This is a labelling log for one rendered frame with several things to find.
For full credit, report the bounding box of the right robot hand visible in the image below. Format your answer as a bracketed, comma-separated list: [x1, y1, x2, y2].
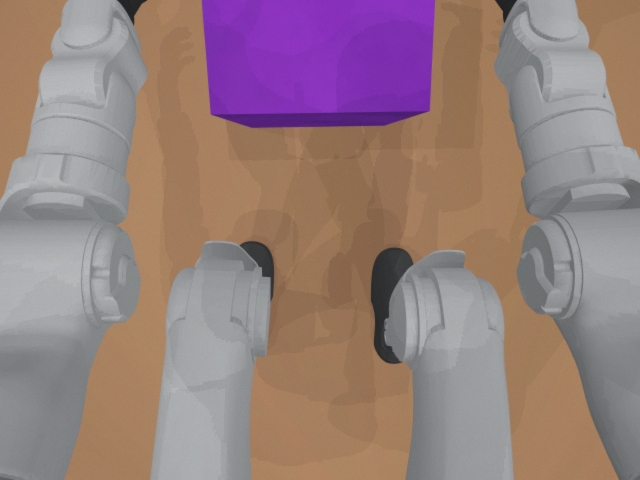
[495, 0, 517, 23]

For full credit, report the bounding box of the robot left upper arm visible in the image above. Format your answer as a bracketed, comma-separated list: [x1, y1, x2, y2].
[0, 219, 141, 480]

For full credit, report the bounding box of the robot right forearm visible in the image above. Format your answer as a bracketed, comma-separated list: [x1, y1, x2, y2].
[494, 0, 640, 219]

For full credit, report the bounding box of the left robot hand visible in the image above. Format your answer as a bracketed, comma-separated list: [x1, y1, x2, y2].
[117, 0, 147, 25]

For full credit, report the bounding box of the robot right shin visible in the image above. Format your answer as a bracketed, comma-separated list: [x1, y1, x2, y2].
[384, 250, 505, 358]

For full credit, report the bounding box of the carton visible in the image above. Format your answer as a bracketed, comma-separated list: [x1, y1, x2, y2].
[202, 0, 435, 128]

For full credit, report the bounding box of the robot right upper arm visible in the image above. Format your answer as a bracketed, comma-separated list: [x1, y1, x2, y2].
[516, 208, 640, 480]

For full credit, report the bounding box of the robot right thigh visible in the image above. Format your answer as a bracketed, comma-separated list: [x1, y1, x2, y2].
[393, 268, 514, 480]

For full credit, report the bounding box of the robot left forearm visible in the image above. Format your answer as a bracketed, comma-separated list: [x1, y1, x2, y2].
[0, 0, 148, 226]

